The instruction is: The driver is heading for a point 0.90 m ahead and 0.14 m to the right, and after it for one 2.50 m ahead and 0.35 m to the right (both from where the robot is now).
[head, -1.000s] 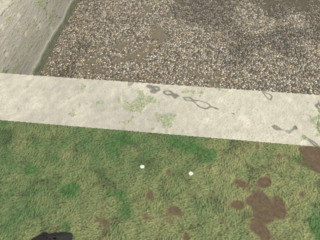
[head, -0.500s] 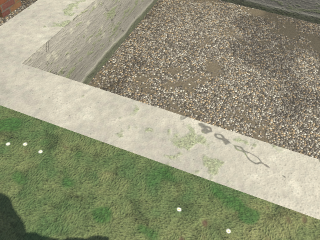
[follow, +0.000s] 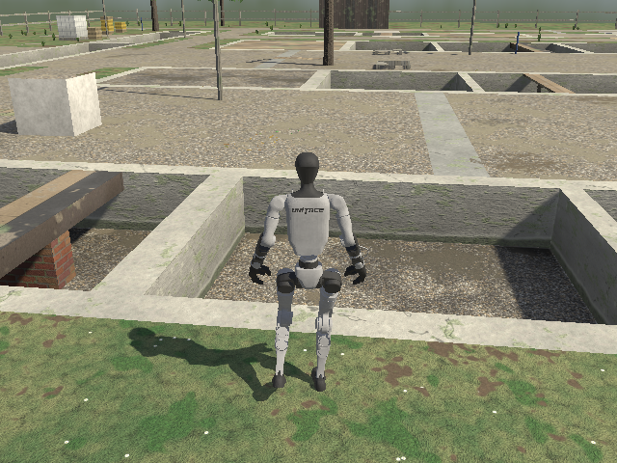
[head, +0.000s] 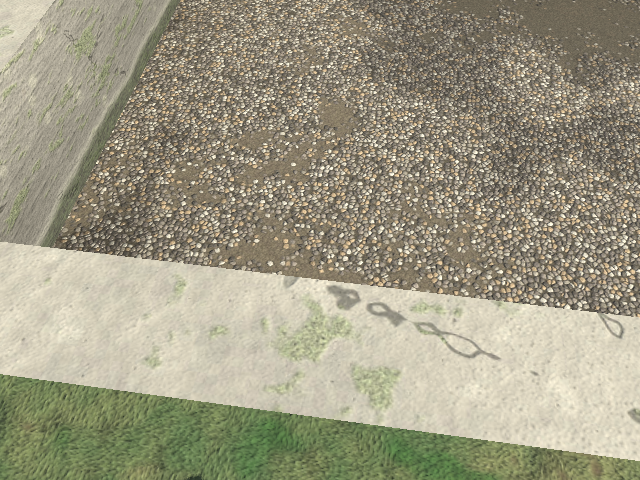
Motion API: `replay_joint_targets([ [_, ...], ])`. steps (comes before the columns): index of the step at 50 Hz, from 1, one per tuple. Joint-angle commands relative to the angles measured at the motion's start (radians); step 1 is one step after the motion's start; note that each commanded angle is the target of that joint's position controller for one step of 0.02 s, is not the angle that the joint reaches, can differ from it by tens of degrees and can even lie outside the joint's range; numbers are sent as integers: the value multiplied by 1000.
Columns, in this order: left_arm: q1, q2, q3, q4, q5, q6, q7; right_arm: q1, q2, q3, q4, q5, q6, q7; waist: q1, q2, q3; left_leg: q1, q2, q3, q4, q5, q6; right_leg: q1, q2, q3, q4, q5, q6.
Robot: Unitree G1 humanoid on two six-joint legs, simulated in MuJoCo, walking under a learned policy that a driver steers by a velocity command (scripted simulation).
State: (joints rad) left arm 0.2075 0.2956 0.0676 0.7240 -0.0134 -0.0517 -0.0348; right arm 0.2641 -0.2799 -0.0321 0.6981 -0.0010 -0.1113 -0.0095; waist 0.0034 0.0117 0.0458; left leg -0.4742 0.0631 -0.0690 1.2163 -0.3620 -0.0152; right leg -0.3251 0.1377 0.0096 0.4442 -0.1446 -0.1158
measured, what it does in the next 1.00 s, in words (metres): walks ahead, turning right: left foot, then right foot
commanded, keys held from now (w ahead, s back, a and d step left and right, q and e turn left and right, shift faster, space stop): w+e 0.80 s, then w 0.04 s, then w+q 0.16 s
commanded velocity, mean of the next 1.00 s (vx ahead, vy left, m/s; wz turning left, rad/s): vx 0.50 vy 0.00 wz -0.51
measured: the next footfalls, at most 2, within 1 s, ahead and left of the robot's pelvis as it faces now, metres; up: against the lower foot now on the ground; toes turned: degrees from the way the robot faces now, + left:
left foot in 0.28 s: +0.36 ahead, +0.15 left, +0.00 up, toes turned -14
right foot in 0.78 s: +0.48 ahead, -0.17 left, +0.00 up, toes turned -30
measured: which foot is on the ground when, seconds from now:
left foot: up 0.00-0.26, down 0.28-0.78, up 0.80-1.00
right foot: down 0.00-0.28, up 0.30-0.76, down 0.78-1.00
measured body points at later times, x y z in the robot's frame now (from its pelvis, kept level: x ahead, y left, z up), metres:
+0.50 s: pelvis +0.28 +0.05 +0.00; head +0.30 +0.06 +0.45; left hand +0.48 +0.28 -0.11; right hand +0.29 -0.23 -0.10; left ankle +0.32 +0.16 -0.73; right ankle +0.24 -0.08 -0.64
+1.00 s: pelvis +0.46 -0.08 +0.00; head +0.47 -0.10 +0.45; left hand +0.65 +0.10 -0.12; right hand +0.42 -0.38 -0.11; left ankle +0.57 +0.06 -0.64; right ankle +0.44 -0.15 -0.73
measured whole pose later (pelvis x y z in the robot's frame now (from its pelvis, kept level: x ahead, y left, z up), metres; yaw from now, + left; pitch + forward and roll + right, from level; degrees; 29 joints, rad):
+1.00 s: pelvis +0.46 -0.08 +0.00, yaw -31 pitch +0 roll +0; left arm 0.35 0.22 0.04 0.75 0.01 -0.03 -0.02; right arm 0.24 -0.31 -0.07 0.73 0.03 -0.03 -0.02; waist 0.01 0.04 0.02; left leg -0.61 0.09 -0.06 1.19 -0.27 0.00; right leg -0.28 0.08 -0.02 0.51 -0.24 -0.10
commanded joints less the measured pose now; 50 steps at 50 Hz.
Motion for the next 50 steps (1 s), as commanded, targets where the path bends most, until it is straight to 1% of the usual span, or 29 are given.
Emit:
replay_joint_targets([
  [1, -36, 108, 27, -81, 3, -19, 16, 45, -120, -38, -75, -17, 3, -7, -43, -45, -60, -127, 57, -9, -95, 45, -37, 65, -273, 330, -238, 180, -215],
  [5, -1, 148, 39, -65, -7, -13, 35, -100, -64, -14, -116, -25, 6, -9, 4, -63, -38, -50, 16, 35, -414, 305, -70, -59, -183, 210, -214, 183, -149],
  [7, 56, 153, 41, -50, -13, -2, 40, -182, -58, -10, -130, -12, -1, -1, 53, -75, -56, 5, -30, 40, -561, 429, -75, -40, -176, 226, -186, 112, -122],
  [9, 94, 157, 43, -37, -19, 8, 43, -221, -81, -18, -143, 5, -7, 7, 69, -91, -68, 21, -48, 14, -638, 432, -72, 24, -204, 289, -143, 43, -109],
  [12, 101, 149, 42, -36, -16, 14, 45, -195, -129, -42, -143, 14, -18, 16, 37, -120, -79, 68, -49, -21, -706, 328, -33, 122, -249, 401, -41, -24, -76],
  [14, 101, 86, 20, -45, -14, 22, 46, -29, -164, -69, -107, -3, -23, 15, -50, -121, -162, 300, -31, -5, -747, 354, 32, 83, -168, 351, 185, 45, -25],
  [15, 129, 14, -5, -63, 1, 19, 43, 110, -219, -83, -103, -18, -20, 8, -94, 30, -299, 556, 169, -204, -733, 321, 104, -53, -96, 255, 502, -174, 26],
  [16, 277, -4, -16, -93, -30, 3, 37, 173, -283, -97, -65, -16, -2, 18, -26, 384, -421, 783, 380, -677, -830, 47, 275, -360, -11, 169, 783, -508, 72],
  [17, 248, 102, 6, -69, -43, 4, 39, 141, -183, -78, -85, 3, 4, 20, -60, 234, -324, 723, 363, -725, -888, -250, 258, -486, -99, 176, 912, -426, 90],
  [18, 126, 133, 19, -88, -42, 14, 42, 104, -137, -66, -87, 13, 8, 14, -88, 145, -188, 605, 316, -566, -898, -260, 219, -532, -131, 142, 946, -328, 97],
  [19, 77, 124, 20, -103, -29, 24, 48, 46, -121, -56, -90, 1, 11, 11, -70, 68, -117, 473, 274, -441, -911, -128, 196, -496, -162, 120, 933, -259, 104],
  [20, 58, 118, 25, -113, -19, 30, 50, 4, -92, -46, -87, -8, 14, 8, -52, 73, -60, 381, 232, -343, -926, -11, 192, -474, -185, 126, 889, -209, 108],
  [22, 91, 82, 25, -120, -18, 51, 49, -20, -69, -41, -74, -18, 9, 2, -15, 126, -37, 287, 188, -198, -955, 127, 185, -395, -212, 106, 843, -175, 115],
  [28, -5, 8, 2, -155, 4, 62, 43, 19, -124, -67, -10, -17, 18, -14, -30, 72, -33, 345, 216, -5, -936, 433, 218, -419, -233, 72, 576, 2, 132],
  [31, -74, -5, -8, -165, 5, 61, 21, 12, -148, -73, 2, -4, 36, -15, -51, 60, -21, 334, 209, 89, -901, 491, 198, -352, -220, 10, 434, 87, 114],
  [34, -124, -3, -10, -190, -10, 78, 7, 22, -176, -80, 12, 24, 54, -13, -56, 74, -4, 350, 234, 122, -872, 513, 180, -285, -197, -36, 353, 13, 84],
  [36, -112, 18, 1, -198, -8, 83, 3, 12, -209, -89, 12, 37, 64, -13, -37, 89, -10, 374, 245, 155, -814, 627, 159, -211, -167, -75, 299, -81, 52],
  [37, -53, 36, 14, -182, -5, 84, 5, 10, -223, -92, 14, 36, 71, -16, -10, 92, -51, 381, 225, 191, -728, 749, 137, -110, -124, -109, 267, -106, 34],
  [38, 81, 72, 38, -142, -5, 82, 10, -8, -212, -87, 14, 42, 78, -17, 64, 61, -113, 346, 185, 237, -560, 816, 107, 76, -73, -141, 191, -27, 7],
  [39, 230, 140, 71, -105, -12, 84, 24, -9, -182, -75, 8, 32, 75, -18, 139, -8, -184, 186, 133, 263, -284, 672, 53, 324, -88, -56, 137, 62, -46],
  [40, 258, 251, 72, -99, -24, 84, 36, 17, -27, -32, -12, -22, 64, -11, 64, -313, -205, -77, -1, 227, 136, -257, -7, 457, -314, 353, 95, 285, -148],
  [41, 244, 230, 54, -142, -8, 66, 15, 82, -87, -35, -58, 17, 37, -2, 58, -314, -425, -241, -87, -17, 285, -289, -31, 576, -506, 811, -119, -71, -346],
  [42, 224, 147, 38, -113, -10, 56, 4, 7, -164, -57, -45, 58, 28, -1, 78, -121, -275, -323, -39, -32, 237, -197, -20, 481, -482, 737, -180, -221, -301],
  [43, 213, 105, 25, -81, -16, 46, 5, 2, -167, -60, -41, 63, 26, -1, 57, -99, -141, -350, -2, -8, 180, -146, -1, 382, -452, 617, -169, -293, -250],
  [44, 166, 76, 13, -78, -5, 36, 8, -3, -149, -56, -20, 44, 32, -13, 32, -18, -91, -313, 40, -17, 134, -69, 9, 278, -415, 544, -151, -270, -196],
  [45, 120, 52, 2, -81, 10, 26, 11, 8, -147, -59, -16, 30, 40, -15, 5, -39, -67, -263, 58, -25, 78, 10, 12, 197, -375, 463, -142, -192, -172],
  [46, 113, 47, -1, -72, 30, 17, 17, 46, -145, -65, 2, 31, 51, -9, -15, -63, -67, -205, 69, -33, 58, 66, 17, 143, -351, 400, -143, -127, -145],
  [48, 149, 45, 0, -29, 29, 0, 23, 72, -112, -60, 17, 34, 77, -5, -20, -68, -71, -194, 67, -32, 5, 112, 19, 125, -333, 325, -159, -84, -135],
  [50, 172, 59, 8, 5, 23, -17, 29, 29, -83, -50, 8, 32, 96, -12, -6, -63, -24, -245, 57, -38, -74, 181, 20, 108, -330, 275, -185, -74, -130],
])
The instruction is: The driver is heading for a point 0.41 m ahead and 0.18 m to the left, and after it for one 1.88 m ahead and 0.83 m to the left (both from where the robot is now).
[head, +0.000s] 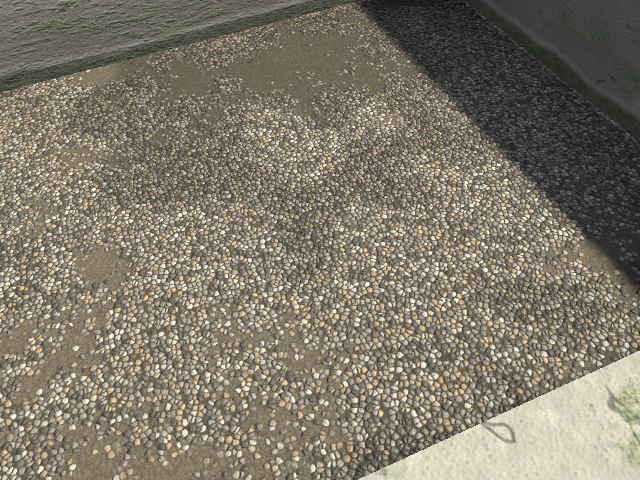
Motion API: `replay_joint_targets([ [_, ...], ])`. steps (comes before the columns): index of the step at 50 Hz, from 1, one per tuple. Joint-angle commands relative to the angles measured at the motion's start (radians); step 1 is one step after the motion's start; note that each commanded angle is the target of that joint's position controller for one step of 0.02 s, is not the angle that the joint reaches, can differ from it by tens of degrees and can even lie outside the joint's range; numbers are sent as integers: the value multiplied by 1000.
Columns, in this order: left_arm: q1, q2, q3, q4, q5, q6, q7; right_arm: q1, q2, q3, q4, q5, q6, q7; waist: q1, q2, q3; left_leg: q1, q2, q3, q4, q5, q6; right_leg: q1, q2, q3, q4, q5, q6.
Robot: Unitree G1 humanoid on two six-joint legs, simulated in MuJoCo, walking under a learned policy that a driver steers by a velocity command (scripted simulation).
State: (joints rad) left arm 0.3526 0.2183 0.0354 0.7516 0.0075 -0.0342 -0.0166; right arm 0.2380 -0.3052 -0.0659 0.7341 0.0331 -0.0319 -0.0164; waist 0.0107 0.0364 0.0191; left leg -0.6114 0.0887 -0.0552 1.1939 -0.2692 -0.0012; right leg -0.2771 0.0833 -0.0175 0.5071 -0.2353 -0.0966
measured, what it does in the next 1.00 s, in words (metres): walks ahead, turning left: left foot, then right foot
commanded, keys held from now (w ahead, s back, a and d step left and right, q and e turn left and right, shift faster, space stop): w+q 1.00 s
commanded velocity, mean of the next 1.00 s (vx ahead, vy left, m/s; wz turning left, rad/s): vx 0.50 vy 0.00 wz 0.46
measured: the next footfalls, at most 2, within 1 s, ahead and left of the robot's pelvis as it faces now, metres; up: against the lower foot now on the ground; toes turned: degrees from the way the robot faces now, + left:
left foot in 0.30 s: +0.25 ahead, +0.12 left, +0.00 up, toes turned +6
right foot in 0.76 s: +0.29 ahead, +0.00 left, +0.00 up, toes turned +42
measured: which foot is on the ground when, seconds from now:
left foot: up 0.00-0.28, down 0.30-0.78, up 0.80-1.00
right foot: down 0.00-0.30, up 0.32-0.74, down 0.76-1.00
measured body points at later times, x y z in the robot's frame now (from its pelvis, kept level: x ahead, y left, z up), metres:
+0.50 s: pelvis +0.17 +0.05 -0.01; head +0.18 +0.08 +0.44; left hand +0.29 +0.35 -0.10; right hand +0.33 -0.17 -0.11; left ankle +0.21 +0.11 -0.73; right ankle +0.26 -0.10 -0.66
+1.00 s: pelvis +0.20 +0.03 -0.01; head +0.21 +0.04 +0.44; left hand +0.22 +0.31 -0.10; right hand +0.53 -0.06 -0.06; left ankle +0.18 +0.15 -0.70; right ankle +0.28 -0.04 -0.73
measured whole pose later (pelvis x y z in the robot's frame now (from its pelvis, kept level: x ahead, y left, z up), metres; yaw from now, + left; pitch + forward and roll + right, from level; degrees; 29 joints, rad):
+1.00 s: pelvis +0.20 +0.03 -0.01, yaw +33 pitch -1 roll -1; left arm 0.17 0.23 -0.03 0.61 0.04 0.01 0.01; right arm 0.03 -0.28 -0.02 0.56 -0.01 0.10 0.00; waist 0.02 0.01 0.03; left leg -0.47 -0.07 -0.14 0.87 -0.35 -0.03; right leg -0.30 0.01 -0.09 0.58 -0.27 -0.04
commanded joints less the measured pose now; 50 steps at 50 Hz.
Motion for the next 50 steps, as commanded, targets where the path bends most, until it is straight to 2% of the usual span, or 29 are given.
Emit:
replay_joint_targets([
  [1, 42, 138, 43, -5, 2, -34, 14, 36, -51, -14, -39, -4, 23, -6, -6, -75, 23, -145, 25, -75, -103, 138, 8, 66, -278, 287, -247, 32, -141],
  [4, 52, 111, 31, 26, 12, -36, 24, 24, -14, -2, -46, -16, 19, -4, 2, -109, 27, -156, -6, -111, -242, 283, 29, 80, -280, 189, -199, 205, -96],
  [5, 91, 161, 42, 11, -5, -35, 23, -40, -12, 2, -59, -97, 38, 7, 22, -107, 1, -70, -67, -5, -295, 291, 31, 56, -233, 83, -209, 323, -57],
  [6, 87, 155, 38, 14, -7, -35, 25, -74, 0, 4, -72, -101, 45, 18, 29, -112, 9, -15, -78, 27, -317, 316, 39, 24, -223, 49, -190, 427, -34],
  [10, 81, 150, 32, -5, 10, -7, 38, -57, 9, 10, -80, -62, 67, 44, 18, -161, 19, 130, -117, 137, -335, 196, 79, -12, -235, -43, -62, 541, -5],
  [12, 63, 183, 44, -5, 16, 9, 64, 25, -2, 5, -72, -69, 65, 33, -10, -190, -5, 217, -147, 145, -385, -23, 102, 40, -264, -50, 66, 747, -13],
  [13, 38, 200, 49, -11, 19, 18, 75, 134, -18, -4, -47, -64, 61, 29, -58, -191, -52, 303, -159, 120, -424, -90, 124, 64, -274, -47, 190, 833, -6],
  [14, -39, 214, 57, -26, 4, 29, 76, 284, -32, -13, -34, -44, 46, 28, -175, -138, -106, 429, -100, -45, -653, -66, 176, 36, -267, -44, 446, 678, 24],
  [15, -33, 146, 39, -52, -6, 32, 70, 312, -132, -30, -50, -38, 37, 23, -165, 103, -172, 532, 81, -294, -718, 176, 207, -89, -157, -124, 804, 279, 59],
  [16, -60, 124, 37, -155, 0, 39, 56, 186, -202, -37, -85, -11, 52, 36, -57, 269, -209, 687, 189, -734, -826, 273, 304, -461, 34, 18, 940, -274, 95],
  [17, -116, 171, 38, -164, 27, 40, 65, 161, -186, -48, -99, 15, 58, 32, -98, 207, -194, 648, 205, -727, -826, 195, 331, -546, -25, 127, 949, -228, 110],
  [18, -118, 190, 39, -158, 17, 36, 74, 100, -122, -29, -112, -16, 68, 20, -60, 135, -116, 526, 168, -598, -789, 252, 324, -537, -47, 119, 953, -169, 127],
  [19, -119, 170, 33, -146, 18, 46, 86, 54, -52, -4, -119, -31, 74, 18, -15, 57, -49, 379, 111, -491, -770, 304, 286, -488, -79, 100, 896, -132, 146],
  [21, -104, 137, 24, -144, 33, 78, 94, -8, -8, 21, -150, -39, 58, 15, 22, 56, -63, 263, 21, -383, -793, 358, 211, -383, -112, 91, 757, -82, 182],
  [25, -174, 146, 24, -151, 22, 113, 97, 13, -62, 16, -145, -15, 49, 17, -7, 21, -94, 332, -18, -355, -832, 476, 130, -327, -115, 92, 530, -4, 210],
  [27, -239, 129, 14, -159, 37, 114, 80, -15, -49, 29, -167, -19, 66, 10, -20, 1, -77, 334, -42, -327, -829, 504, 92, -311, -101, 74, 440, 38, 212],
  [29, -296, 92, -3, -179, 31, 110, 66, -49, -39, 35, -190, -29, 83, 5, -33, 18, -91, 317, -76, -314, -825, 440, 62, -232, -74, 69, 357, 71, 210],
  [30, -285, 67, -14, -171, 37, 110, 61, -73, -41, 34, -197, -43, 94, 5, -31, 54, -108, 274, -81, -315, -828, 502, 67, -165, -60, 42, 431, 83, 208],
  [33, -301, 88, -18, -188, 49, 109, 57, -120, -48, 31, -222, -53, 106, 5, -32, 64, -111, 331, -74, -370, -800, 438, 98, -181, -50, 63, 398, -46, 210],
  [35, -330, 118, -18, -209, 27, 87, 52, -127, -55, 26, -228, -55, 118, 1, -48, 53, -93, 438, -56, -443, -782, 285, 140, -215, -66, 121, 168, -137, 174],
  [36, -337, 112, -22, -204, 21, 73, 47, -132, -62, 20, -229, -55, 125, -1, -73, 59, -103, 438, -52, -478, -781, 232, 158, -143, -60, 115, 98, -129, 153],
  [37, -290, 88, -28, -193, 19, 63, 44, -155, -63, 21, -230, -52, 131, -4, -48, 57, -112, 399, -53, -502, -768, 199, 162, -31, -61, 108, 13, -70, 131],
  [38, -217, 55, -35, -172, 29, 54, 45, -181, -53, 25, -233, -37, 131, -7, -16, 28, -136, 305, -67, -488, -735, 148, 145, 144, -80, 81, -61, 47, 105],
  [39, -181, 62, -34, -172, 49, 49, 51, -148, -11, 34, -234, -23, 121, -7, -20, -80, -202, 150, -113, -416, -600, -75, 108, 366, -191, 156, -1, 145, 54],
  [40, -250, 152, -12, -196, 48, 49, 48, -174, 14, 42, -274, -1, 116, 4, -22, -323, -162, -40, -247, -204, -491, -245, 51, 380, -303, 308, -21, 237, -21],
  [41, -216, 158, -7, -207, 40, 51, 47, -228, -48, 27, -275, -34, 109, 4, 45, -266, -124, -79, -241, -151, -347, -267, 19, 316, -398, 423, -88, 322, -74],
  [43, -236, 135, -23, -224, 32, 41, 48, -267, -69, 10, -269, -41, 98, 13, 18, -106, -101, 4, -213, -127, -185, -170, -24, 138, -404, 389, -124, 345, -99],
  [47, -309, 114, -38, -235, 25, 18, 28, -206, -41, 20, -247, -42, 122, 21, -47, -147, -95, 146, -172, -65, -218, -70, -45, 8, -285, 155, -101, 437, -22],
  [50, -286, 106, -40, -236, 38, 33, 16, -238, -15, 44, -250, -45, 123, 23, -21, -164, -111, 237, -157, -7, -405, -66, -29, 9, -266, 83, -69, 347, -8],
])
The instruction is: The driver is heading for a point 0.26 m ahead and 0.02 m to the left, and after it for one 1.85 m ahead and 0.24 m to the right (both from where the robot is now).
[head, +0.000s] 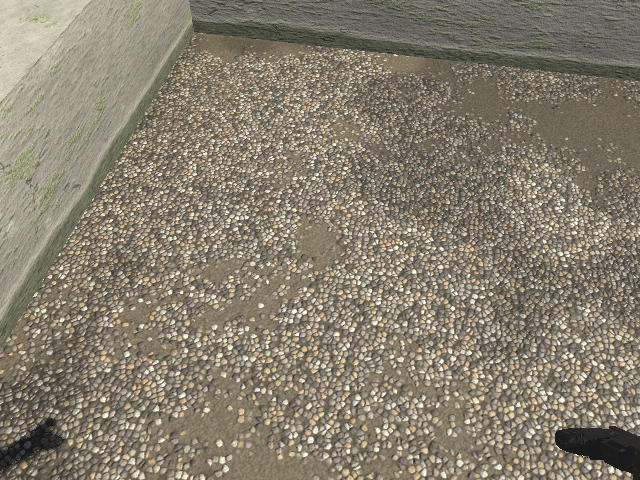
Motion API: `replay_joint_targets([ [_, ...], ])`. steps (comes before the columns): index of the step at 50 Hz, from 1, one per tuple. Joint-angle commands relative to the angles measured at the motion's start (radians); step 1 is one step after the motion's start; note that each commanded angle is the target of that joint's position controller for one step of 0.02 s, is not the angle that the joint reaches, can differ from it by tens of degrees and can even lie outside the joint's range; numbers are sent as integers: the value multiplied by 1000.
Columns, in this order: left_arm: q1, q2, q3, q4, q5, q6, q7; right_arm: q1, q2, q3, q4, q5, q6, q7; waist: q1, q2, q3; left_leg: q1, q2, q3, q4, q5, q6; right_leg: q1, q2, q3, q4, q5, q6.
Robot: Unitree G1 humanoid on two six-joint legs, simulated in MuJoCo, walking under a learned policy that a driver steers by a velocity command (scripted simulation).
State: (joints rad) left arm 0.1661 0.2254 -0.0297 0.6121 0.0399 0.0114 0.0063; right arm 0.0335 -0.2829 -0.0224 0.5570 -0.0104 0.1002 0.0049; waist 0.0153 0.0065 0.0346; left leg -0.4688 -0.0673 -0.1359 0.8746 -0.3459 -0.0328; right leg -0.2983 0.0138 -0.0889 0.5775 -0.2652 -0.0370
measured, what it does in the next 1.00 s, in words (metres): steps on the spot: left foot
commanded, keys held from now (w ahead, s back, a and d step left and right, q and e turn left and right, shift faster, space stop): w+q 0.40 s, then e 0.60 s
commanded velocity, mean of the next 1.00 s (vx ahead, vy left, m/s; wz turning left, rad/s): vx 0.31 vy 0.00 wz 0.14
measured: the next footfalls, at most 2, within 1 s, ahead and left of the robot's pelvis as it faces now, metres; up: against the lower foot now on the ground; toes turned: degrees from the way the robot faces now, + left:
left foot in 0.08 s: +0.07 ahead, +0.13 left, +0.00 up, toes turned +4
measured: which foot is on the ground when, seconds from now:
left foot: up 0.00-0.06, down 0.08-1.00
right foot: down 0.00-1.00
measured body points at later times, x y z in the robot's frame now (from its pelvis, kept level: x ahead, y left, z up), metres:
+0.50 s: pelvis +0.02 +0.04 -0.01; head +0.00 +0.05 +0.44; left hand +0.12 +0.31 -0.10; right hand +0.30 -0.12 -0.05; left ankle +0.03 +0.12 -0.73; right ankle +0.02 -0.08 -0.73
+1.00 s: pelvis +0.04 +0.05 -0.01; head +0.05 +0.04 +0.44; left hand +0.20 +0.30 -0.09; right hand +0.21 -0.19 -0.11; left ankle +0.03 +0.12 -0.73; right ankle +0.02 -0.08 -0.73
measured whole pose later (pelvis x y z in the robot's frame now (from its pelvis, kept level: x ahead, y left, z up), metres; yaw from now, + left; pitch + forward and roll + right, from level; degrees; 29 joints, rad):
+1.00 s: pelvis +0.04 +0.05 -0.01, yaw +2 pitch +0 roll +1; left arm 0.17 0.25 0.01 0.59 0.02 0.11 0.01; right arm 0.15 -0.24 0.00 0.63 -0.02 0.09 -0.03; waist -0.02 0.00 0.01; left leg -0.30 -0.07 0.07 0.64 -0.34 0.08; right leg -0.29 0.03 0.11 0.69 -0.41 -0.01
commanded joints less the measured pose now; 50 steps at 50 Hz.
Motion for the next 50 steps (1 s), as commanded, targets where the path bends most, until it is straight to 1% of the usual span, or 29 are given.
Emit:
replay_joint_targets([
  [1, -94, 106, 30, -94, 0, -4, -8, -40, -29, 7, -66, -2, -14, 0, -31, -119, -146, 137, 1, 91, -154, 48, 17, 37, -196, 147, -129, 278, -63],
  [2, -100, 115, 36, -101, -16, 4, -7, -14, -33, 6, -47, -7, -20, -4, -31, -110, -157, 198, -3, 114, -223, 61, 36, 22, -190, 144, -128, 127, -51],
  [4, -113, 105, 38, -117, -18, 21, 0, 26, -31, 12, -34, -29, -24, 0, -34, -55, -157, 296, 21, 53, -278, 110, 81, -38, -135, 95, -38, -62, -5],
  [5, -112, 54, 21, -160, -11, 29, -9, -19, -116, -13, -40, 5, -24, 2, 0, 141, -141, 219, 82, -128, -367, 13, 132, -74, -24, -20, 32, -151, 56],
  [6, -189, 62, 20, -178, -7, 33, -13, -14, -151, -26, -57, 30, -18, 10, -69, 227, -70, 132, 136, -302, -488, -112, 173, -116, 20, -43, 132, -156, 76],
  [7, -187, 77, 24, -181, -9, 27, -21, -26, -162, -27, -66, 23, -15, 8, -58, 232, -33, 120, 173, -378, -520, -113, 208, -160, 29, -5, 174, -166, 76],
  [8, -178, 86, 27, -177, -13, 18, -25, -34, -156, -26, -71, 12, -12, 1, -60, 210, -44, 127, 182, -401, -525, -56, 219, -167, 25, 26, 203, -178, 77],
  [9, -148, 79, 32, -169, -21, 3, -29, -80, -151, -30, -77, 25, -16, -8, -14, 183, -73, 111, 177, -391, -518, -86, 205, -108, 20, 46, 181, -128, 72],
  [12, -42, 30, 21, -124, -3, -15, -20, -130, -89, -16, -86, 43, -22, -14, 35, 91, -132, -37, 102, -290, -476, -63, 143, 245, -13, 51, 15, -29, 32],
  [13, -38, 48, 31, -120, 1, -9, -17, -122, -48, -4, -91, 51, -26, -14, 30, 10, -148, -109, 63, -228, -424, -68, 121, 336, -57, 84, 10, -54, 19],
  [15, -40, 107, 48, -126, -5, 6, -11, -149, -29, 1, -113, 48, -34, -7, 42, -185, -115, -160, -19, -67, -227, -3, 82, 307, -199, 279, -159, -204, -39],
  [16, -49, 125, 52, -130, -11, 11, -7, -157, -49, -3, -114, 31, -37, -4, 38, -184, -70, -170, -20, -23, -201, 20, 72, 255, -250, 339, -208, -219, -68],
  [18, -86, 112, 48, -136, -16, 14, -3, -155, -49, -2, -110, 18, -41, 8, 17, -142, -27, -90, 6, 23, -201, 59, 64, 143, -251, 300, -211, -200, -77],
  [21, -78, 121, 55, -115, -24, 9, 8, -63, -11, 9, -76, 0, -31, 10, -46, -97, -82, 36, 3, 53, -224, 94, 98, 126, -192, 162, -109, -92, -46],
  [24, -90, 47, 34, -130, -22, 18, -4, -47, -25, 19, -55, 16, -31, 0, -43, 91, -102, 126, 60, -129, -373, 92, 141, 69, -52, -2, 39, -167, 11],
  [26, -39, 43, 31, -104, -25, 12, -16, -53, -45, 19, -58, 31, -17, -8, -32, 176, -86, 161, 125, -271, -452, 86, 173, 13, -13, -15, 67, -216, 32],
  [29, 24, 44, 28, -52, -33, -2, -22, -97, -4, 35, -55, 18, -12, -20, -7, 121, -82, 162, 127, -227, -465, 141, 144, 91, -44, 47, -54, -138, 20],
  [30, 19, 40, 21, -44, -32, -3, -16, -65, 19, 48, -43, 7, -10, -24, -36, 101, -74, 162, 120, -193, -475, 192, 123, 128, -59, 79, -95, -95, 11],
  [32, -6, 60, 27, -35, -36, -1, -9, -44, 1, 43, -20, 0, -13, -30, -54, 44, -63, 204, 100, -128, -452, 333, 99, 151, -68, 122, -128, 46, 1],
  [35, 19, 85, 38, -26, -42, 4, -5, -5, -35, 28, -2, 4, -18, -42, -53, 4, -126, 301, 101, -74, -399, 520, 100, 157, -63, 137, -98, 196, 3],
  [36, 21, 99, 45, -40, -31, 18, -8, 9, -38, 23, -1, -12, -27, -29, -59, -15, -118, 308, 106, -47, -375, 604, 107, 140, -80, 157, -81, 317, 3],
  [37, 27, 101, 49, -40, -31, 28, -8, 27, -36, 20, 6, -12, -33, -26, -58, -11, -158, 326, 107, -29, -358, 643, 110, 152, -77, 158, -52, 345, 4],
  [39, 33, 90, 52, -50, -32, 45, -6, 35, -25, 18, 9, -9, -38, -27, -48, 8, -190, 350, 119, -9, -334, 700, 122, 129, -61, 158, -6, 316, 7],
  [40, 31, 78, 51, -53, -23, 65, -6, 23, 6, 28, -2, -21, -39, -15, -48, 24, -209, 373, 128, -5, -331, 731, 135, 110, -59, 162, 7, 274, 12],
  [41, 24, 67, 53, -46, -31, 69, 0, 20, 6, 27, 0, 3, -34, -27, -38, 37, -225, 391, 143, -25, -343, 719, 143, 91, -16, 142, 14, 72, 21],
  [44, 10, 67, 54, -59, -31, 82, 2, 43, -27, 13, -2, -1, -25, -33, -38, 65, -160, 382, 195, -42, -339, 767, 173, -13, 11, 144, 50, -72, 27],
  [48, 1, 91, 61, -73, -30, 84, -2, 59, -61, -8, -8, -11, -29, -37, -24, 48, -147, 320, 198, 12, -310, 685, 170, -22, 12, 175, 87, -9, 4],
  [49, 33, 139, 63, -114, -4, 92, 13, 80, -92, -15, -10, -13, -23, -35, -2, 1, -144, 334, 248, -64, -349, 612, 238, -85, -17, 229, 121, -41, -43],
  [50, 18, 139, 66, -123, -2, 92, 16, 76, -110, -26, -4, -11, -24, -38, 2, 3, -124, 321, 275, -75, -354, 572, 262, -112, -18, 226, 141, -52, -42],
])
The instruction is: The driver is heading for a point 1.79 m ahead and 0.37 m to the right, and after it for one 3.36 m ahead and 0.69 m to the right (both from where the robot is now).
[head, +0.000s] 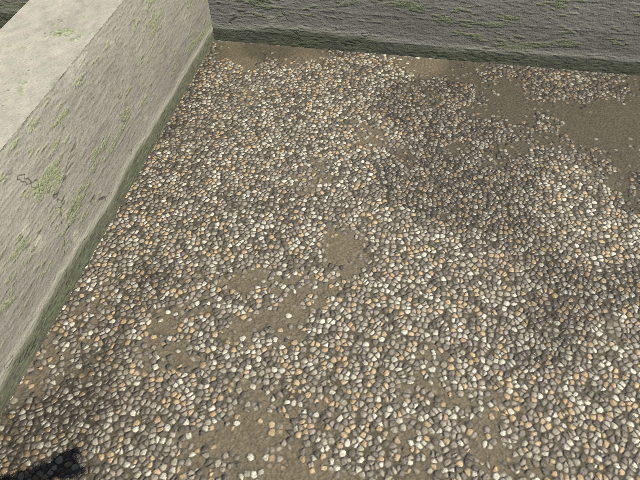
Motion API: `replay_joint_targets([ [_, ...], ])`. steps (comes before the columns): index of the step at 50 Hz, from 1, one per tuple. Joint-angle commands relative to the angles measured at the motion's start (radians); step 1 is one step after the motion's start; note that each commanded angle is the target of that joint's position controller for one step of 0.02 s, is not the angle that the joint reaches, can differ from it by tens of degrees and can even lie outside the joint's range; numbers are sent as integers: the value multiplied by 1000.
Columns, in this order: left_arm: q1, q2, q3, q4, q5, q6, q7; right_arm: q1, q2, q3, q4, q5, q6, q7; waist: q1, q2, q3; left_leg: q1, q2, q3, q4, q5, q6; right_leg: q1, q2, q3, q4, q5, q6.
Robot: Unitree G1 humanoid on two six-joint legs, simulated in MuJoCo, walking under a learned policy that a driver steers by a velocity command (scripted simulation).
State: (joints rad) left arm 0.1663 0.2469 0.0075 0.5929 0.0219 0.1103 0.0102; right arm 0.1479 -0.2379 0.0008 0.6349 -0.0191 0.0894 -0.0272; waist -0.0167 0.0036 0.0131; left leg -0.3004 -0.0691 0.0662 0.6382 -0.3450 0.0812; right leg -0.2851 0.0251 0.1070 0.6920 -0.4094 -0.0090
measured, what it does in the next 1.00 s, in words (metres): steps on the spot, turning right: left foot, then right foot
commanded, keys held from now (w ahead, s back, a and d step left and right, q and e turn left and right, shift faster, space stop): e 0.50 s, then w+e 0.16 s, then w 0.34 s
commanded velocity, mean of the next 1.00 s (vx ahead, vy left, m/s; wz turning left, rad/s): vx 0.16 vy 0.00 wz -0.48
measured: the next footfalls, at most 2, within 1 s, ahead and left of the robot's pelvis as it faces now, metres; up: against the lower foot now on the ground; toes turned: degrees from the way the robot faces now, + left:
left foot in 0.44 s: +0.06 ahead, +0.11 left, +0.00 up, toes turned -26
right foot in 0.76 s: -0.02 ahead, -0.08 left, +0.00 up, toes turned -23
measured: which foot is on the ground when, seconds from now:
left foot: down 0.00-0.10, up 0.12-0.42, down 0.44-1.00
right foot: down 0.00-0.44, up 0.46-0.74, down 0.76-1.00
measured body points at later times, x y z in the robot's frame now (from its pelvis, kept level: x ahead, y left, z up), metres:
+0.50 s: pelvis -0.02 +0.03 +0.01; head +0.00 +0.03 +0.46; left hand +0.18 +0.27 -0.08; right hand +0.10 -0.25 -0.07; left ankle +0.02 +0.13 -0.72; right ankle -0.04 -0.12 -0.70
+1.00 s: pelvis -0.01 +0.04 +0.01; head -0.02 +0.05 +0.45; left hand +0.27 +0.13 -0.07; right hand +0.02 -0.23 -0.08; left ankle +0.02 +0.12 -0.72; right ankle -0.06 -0.06 -0.72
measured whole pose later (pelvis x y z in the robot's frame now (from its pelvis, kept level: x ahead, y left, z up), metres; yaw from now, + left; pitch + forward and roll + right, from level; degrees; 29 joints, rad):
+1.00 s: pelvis -0.01 +0.04 +0.01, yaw -29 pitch -1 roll +0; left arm 0.10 0.20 -0.03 0.61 0.00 0.08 0.02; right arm 0.23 -0.18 0.04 0.60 -0.02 0.01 0.02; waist -0.01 -0.01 -0.03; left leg -0.26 -0.01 0.07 0.62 -0.35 0.04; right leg -0.29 0.08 0.11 0.62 -0.31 -0.02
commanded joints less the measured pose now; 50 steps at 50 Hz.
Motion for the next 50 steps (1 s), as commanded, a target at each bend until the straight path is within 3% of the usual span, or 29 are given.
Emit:
replay_joint_targets([
  [1, 30, 114, 27, -114, 14, -5, 12, -50, -154, -50, -82, -4, -14, -10, 43, 16, -97, 138, 287, -261, -116, 529, 159, -135, -30, 32, 31, 84, -73],
  [4, 56, 127, 26, -146, 2, -1, 10, -74, -147, -51, -91, -23, -23, -18, 51, -1, -74, 56, 223, -147, -53, 249, 92, -138, -81, 153, -45, 89, -112],
  [6, 81, 176, 33, -168, 7, 4, 5, -125, -115, -41, -116, -31, -35, -12, 70, -170, -37, -64, 66, -8, 138, 4, -4, -110, -167, 404, -226, 163, -209],
  [7, 121, 215, 42, -173, 13, 2, 3, -198, -120, -38, -144, -27, -47, -6, 113, -259, -1, -226, -31, -21, 283, -193, -50, -20, -209, 564, -317, 290, -295],
  [8, 155, 227, 42, -174, 29, -6, 9, -243, -134, -38, -168, -19, -64, 4, 129, -251, -11, -395, -43, -134, 467, -297, -73, 92, -248, 639, -332, 394, -352],
  [9, 135, 227, 42, -175, 31, -10, 20, -189, -161, -47, -146, -16, -73, 15, 92, -192, -46, -458, -40, -208, 610, -299, -95, 130, -266, 622, -286, 528, -363],
  [10, 90, 222, 35, -187, 15, -16, 28, -114, -187, -56, -123, -26, -73, 19, 50, -134, -60, -454, -33, -231, 662, -273, -122, 118, -265, 578, -256, 641, -348],
  [11, 63, 216, 34, -189, -12, -17, 33, -79, -182, -57, -106, -23, -66, 7, 27, -105, -76, -421, -21, -229, 657, -226, -139, 94, -245, 530, -249, 661, -319],
  [13, 59, 210, 35, -179, -24, -1, 39, -99, -147, -44, -121, -26, -52, -5, 19, -76, -96, -337, -16, -201, 520, -163, -154, 78, -176, 454, -265, 572, -256],
  [16, 96, 216, 51, -156, -13, 27, 45, -138, -77, -14, -131, -17, -54, 1, 44, -102, -123, -186, -27, -164, 132, -115, -140, 120, -98, 397, -251, 503, -185],
  [18, 105, 226, 55, -147, -2, 39, 41, -119, -82, -12, -118, -6, -66, 18, 60, -157, -153, -91, -40, -155, -1, -59, -114, 140, -96, 448, -284, 411, -181],
  [20, 49, 227, 51, -157, -24, 35, 34, -57, -95, -19, -97, -6, -76, 26, 22, -172, -153, 86, -15, -150, -199, 121, -80, 50, -99, 489, -307, 275, -166],
  [21, 50, 209, 43, -153, -32, 27, 34, -33, -101, -23, -89, -12, -75, 25, 14, -162, -162, 233, 24, -140, -247, 190, -60, -45, -83, 479, -298, 171, -136],
  [22, 51, 169, 27, -152, -31, 15, 33, 17, -119, -25, -81, -26, -71, 27, 1, -95, -194, 406, 144, -217, -211, 280, -7, -182, -39, 425, -183, -61, -90],
  [23, 50, 125, 16, -170, -38, 2, 21, 15, -196, -37, -82, -49, -58, 31, 20, 153, -151, 405, 328, -414, -258, 398, 108, -351, 83, 220, 50, -220, -15],
  [24, 70, 203, 43, -156, -32, -21, 17, 22, -224, -54, -84, -53, -51, 26, 9, 202, -108, 254, 435, -550, -321, 425, 210, -359, 86, 150, 258, -263, 39],
  [25, 66, 266, 72, -126, -45, -34, 20, 2, -195, -49, -94, -38, -48, 19, 16, 128, -56, 179, 427, -516, -336, 442, 237, -370, 61, 121, 465, -201, 76],
  [26, 101, 283, 87, -103, -64, -30, 29, -33, -169, -38, -99, -28, -50, 11, 47, 114, -41, 123, 380, -436, -366, 338, 210, -361, 54, 110, 592, -158, 99],
  [27, 12, 244, 91, -90, -24, -22, 9, -60, -118, -23, -110, 15, -63, 8, 50, 19, -41, 87, 332, -324, -349, 384, 135, -351, 77, 92, 501, -38, 87],
  [28, 33, 205, 77, -78, -34, -17, 1, -67, -121, -21, -109, 6, -69, 10, 69, 58, -53, 78, 291, -267, -336, 410, 107, -300, 63, 73, 449, 1, 79],
  [31, 9, 127, 47, -55, -18, 1, 6, -69, -91, -13, -102, -11, -71, 27, 67, 121, -72, 68, 222, -152, -260, 488, 48, -202, 52, 13, 236, 45, 77],
  [34, -60, 106, 25, -69, -18, 7, 22, -22, -92, -18, -86, -22, -48, 44, 10, 171, -70, 48, 236, -162, -268, 286, 68, -112, 35, -57, 3, 32, 49],
  [36, -71, 79, 8, -72, 1, -2, 13, -24, -90, -8, -84, -23, -35, 42, 13, 166, -96, 20, 241, -197, -276, 40, 76, 0, 37, -88, -135, 52, 17],
  [38, -23, 67, 0, -52, 15, -18, 11, -53, -83, -7, -97, 8, -33, 36, 37, 126, -123, -81, 207, -215, -246, -212, 29, 193, 23, -57, -189, 95, -22],
  [40, -40, 182, 37, -46, -18, -32, 13, -108, -24, 14, -147, 17, -58, 53, 60, -124, -68, -139, 69, -7, -39, -141, -61, 62, -91, 194, -311, -179, -86],
  [41, -60, 189, 35, -55, -23, -34, 14, -103, -28, 14, -151, 10, -67, 59, 56, -195, -28, -143, 45, 14, 28, -53, -72, 7, -153, 301, -394, -250, -116],
  [42, -85, 179, 32, -63, -23, -36, 17, -78, -40, 11, -143, 4, -73, 61, 47, -200, 0, -125, 48, 2, 29, -23, -74, -35, -171, 336, -415, -242, -128],
  [46, -159, 85, 1, -73, -20, -46, 16, 42, -11, 22, -115, -11, -97, 50, -1, -132, -39, 80, 70, -21, -64, 6, -40, -107, -67, 197, -326, -48, -71],
  [50, -159, 31, -9, -72, -10, -41, 12, 66, -47, 15, -101, 3, -93, 26, 24, 85, -52, 125, 153, -150, -153, 100, 0, -84, 27, 36, -126, 94, -33],
])
Keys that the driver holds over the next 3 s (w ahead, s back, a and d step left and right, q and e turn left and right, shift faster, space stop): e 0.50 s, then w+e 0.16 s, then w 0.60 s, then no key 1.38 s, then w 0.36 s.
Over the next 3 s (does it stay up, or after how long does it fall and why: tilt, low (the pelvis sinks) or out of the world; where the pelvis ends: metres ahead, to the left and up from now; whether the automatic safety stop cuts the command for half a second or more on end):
stays up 0.02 0.03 0.01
